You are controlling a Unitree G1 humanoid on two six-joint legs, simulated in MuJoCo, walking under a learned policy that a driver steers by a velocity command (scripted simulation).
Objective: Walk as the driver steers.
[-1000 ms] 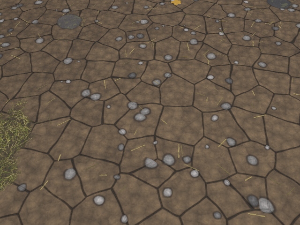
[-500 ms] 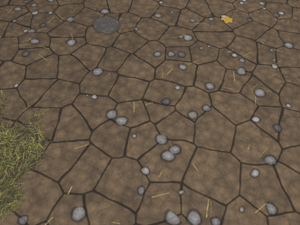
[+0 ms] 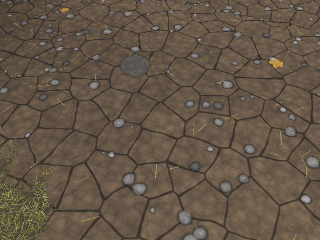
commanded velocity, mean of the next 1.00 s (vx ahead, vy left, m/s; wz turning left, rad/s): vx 0.40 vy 0.00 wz -0.37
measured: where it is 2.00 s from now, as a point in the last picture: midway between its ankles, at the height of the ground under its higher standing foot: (209, 212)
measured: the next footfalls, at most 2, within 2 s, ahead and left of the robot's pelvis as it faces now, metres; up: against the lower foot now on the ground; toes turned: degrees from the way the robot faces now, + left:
left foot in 0.22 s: +0.30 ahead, +0.16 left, +0.00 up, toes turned +0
right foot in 0.74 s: +0.56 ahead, -0.12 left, +0.00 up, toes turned -19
